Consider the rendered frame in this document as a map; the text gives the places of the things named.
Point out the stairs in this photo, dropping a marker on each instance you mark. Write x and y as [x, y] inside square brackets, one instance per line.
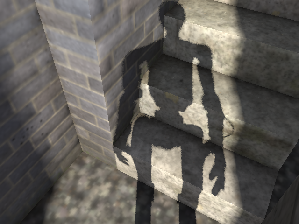
[219, 110]

